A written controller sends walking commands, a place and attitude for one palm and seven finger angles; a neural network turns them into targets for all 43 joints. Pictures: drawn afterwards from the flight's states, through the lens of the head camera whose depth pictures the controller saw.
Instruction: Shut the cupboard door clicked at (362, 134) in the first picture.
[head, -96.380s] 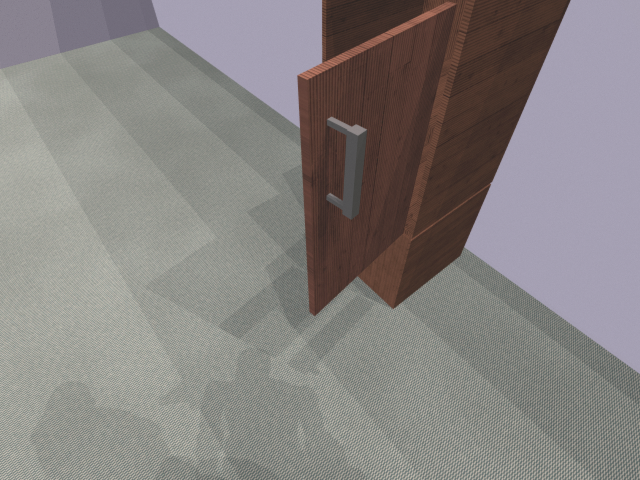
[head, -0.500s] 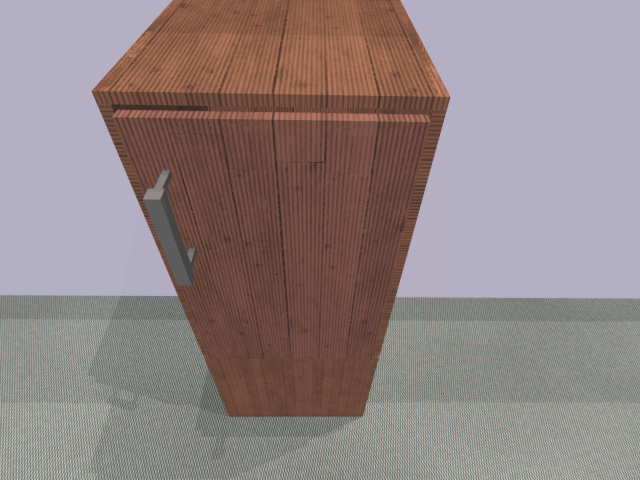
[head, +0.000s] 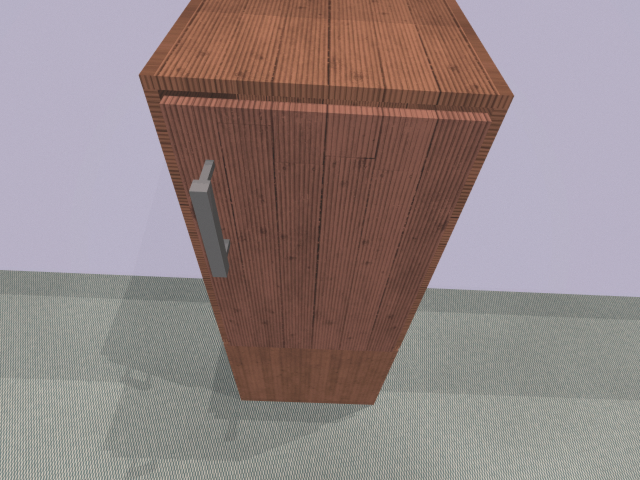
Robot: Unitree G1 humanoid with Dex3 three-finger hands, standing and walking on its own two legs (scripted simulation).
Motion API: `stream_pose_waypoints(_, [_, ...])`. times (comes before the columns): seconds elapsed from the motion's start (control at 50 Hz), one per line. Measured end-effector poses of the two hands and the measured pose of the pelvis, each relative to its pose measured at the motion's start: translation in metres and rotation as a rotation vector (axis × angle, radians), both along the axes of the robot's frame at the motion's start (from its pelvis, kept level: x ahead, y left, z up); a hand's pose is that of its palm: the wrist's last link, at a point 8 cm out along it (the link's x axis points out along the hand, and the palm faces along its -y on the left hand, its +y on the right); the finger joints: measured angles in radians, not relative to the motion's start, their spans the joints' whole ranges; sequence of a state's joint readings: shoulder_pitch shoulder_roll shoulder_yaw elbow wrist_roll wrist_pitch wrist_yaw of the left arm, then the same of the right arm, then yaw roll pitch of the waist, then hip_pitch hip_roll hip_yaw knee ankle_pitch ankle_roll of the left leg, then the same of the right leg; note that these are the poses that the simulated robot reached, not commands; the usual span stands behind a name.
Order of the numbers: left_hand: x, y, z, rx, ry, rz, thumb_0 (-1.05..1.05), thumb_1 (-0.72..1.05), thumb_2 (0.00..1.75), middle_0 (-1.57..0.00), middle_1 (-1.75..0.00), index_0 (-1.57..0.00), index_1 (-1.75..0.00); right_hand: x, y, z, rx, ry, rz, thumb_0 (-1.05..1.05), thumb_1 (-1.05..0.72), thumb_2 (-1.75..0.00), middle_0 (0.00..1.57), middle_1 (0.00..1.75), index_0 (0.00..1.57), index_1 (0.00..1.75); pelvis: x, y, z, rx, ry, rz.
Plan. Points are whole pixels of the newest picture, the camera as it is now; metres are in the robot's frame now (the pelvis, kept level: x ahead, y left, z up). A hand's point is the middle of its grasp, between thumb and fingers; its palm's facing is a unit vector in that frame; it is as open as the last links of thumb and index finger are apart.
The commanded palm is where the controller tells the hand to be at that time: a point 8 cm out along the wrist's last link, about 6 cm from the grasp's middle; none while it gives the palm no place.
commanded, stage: come to a stop and stand still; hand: left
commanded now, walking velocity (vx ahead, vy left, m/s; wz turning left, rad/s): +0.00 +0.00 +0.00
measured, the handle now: (215, 222) +0.41 +0.17 +0.09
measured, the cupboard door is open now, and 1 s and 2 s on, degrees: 0 0 0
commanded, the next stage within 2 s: look again from close up in 0.34 s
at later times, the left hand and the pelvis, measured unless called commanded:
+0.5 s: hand out of the picture -0.02 +0.17 -0.18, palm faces +0.00 -0.99 -0.15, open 7.4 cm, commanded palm none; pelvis +0.00 +0.02 +0.00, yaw -1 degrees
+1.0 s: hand out of the picture -0.04 +0.16 -0.18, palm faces +0.01 -0.99 -0.13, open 7.4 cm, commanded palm none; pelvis +0.00 +0.01 +0.00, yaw -1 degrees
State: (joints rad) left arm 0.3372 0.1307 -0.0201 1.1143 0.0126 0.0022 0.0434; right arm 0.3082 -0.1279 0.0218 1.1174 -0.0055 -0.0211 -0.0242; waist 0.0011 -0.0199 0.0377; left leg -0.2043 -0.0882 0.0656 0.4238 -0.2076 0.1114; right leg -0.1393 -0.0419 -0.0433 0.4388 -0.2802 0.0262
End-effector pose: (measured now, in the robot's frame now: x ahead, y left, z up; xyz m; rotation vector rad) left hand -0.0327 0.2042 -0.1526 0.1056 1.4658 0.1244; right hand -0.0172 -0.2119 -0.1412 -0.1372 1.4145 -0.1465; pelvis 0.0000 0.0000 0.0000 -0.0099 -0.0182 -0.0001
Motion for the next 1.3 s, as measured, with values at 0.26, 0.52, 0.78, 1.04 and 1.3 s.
stream_pose_waypoints(0.26, [0.009,0.005,-0.004,-0.023,-0.013,-0.005,0.01,0.91,0.9,-0.2,-0.3,-0.19,-0.3,0.016,0.004,0.004,-0.037,-0.037,-0.004,0.01,-0.92,-0.9,0.2,0.3,0.2,0.3,0.004,0.014,0.0,0.0,-0.01,-0.009])
stream_pose_waypoints(0.52, [0.01,0.021,-0.002,0.001,-0.01,-0.016,0.01,0.91,0.9,-0.2,-0.3,-0.19,-0.3,0.001,0.018,0.002,-0.02,-0.008,-0.028,0.0,-0.91,-0.9,0.2,0.3,0.2,0.3,0.002,0.021,0.001,0.003,-0.01,-0.016])
stream_pose_waypoints(0.78, [-0.001,0.019,0.001,0.002,0.009,-0.013,0.01,0.91,0.9,-0.2,-0.3,-0.19,-0.3,-0.014,0.026,0.0,0.006,0.023,-0.046,0.0,-0.91,-0.9,0.2,0.3,0.2,0.3,-0.002,0.02,0.001,0.007,-0.006,-0.019])
stream_pose_waypoints(1.04, [-0.01,0.002,0.001,-0.016,0.019,-0.004,0.01,0.91,0.9,-0.2,-0.3,-0.19,-0.3,-0.014,0.018,0.001,0.006,0.017,-0.046,0.0,-0.91,-0.9,0.2,0.3,0.2,0.3,-0.004,0.012,0.002,0.009,-0.005,-0.018])
stream_pose_waypoints(1.3, [0.201,0.01,0.169,0.121,-1.248,-0.027,0.05,0.97,0.9,-0.26,-0.37,-0.25,-0.37,0.083,-0.062,0.025,-0.115,-0.657,0.088,0.02,-0.92,-0.9,0.2,0.3,0.2,0.3,-0.022,-0.004,-0.021,0.014,0.038,0.05])
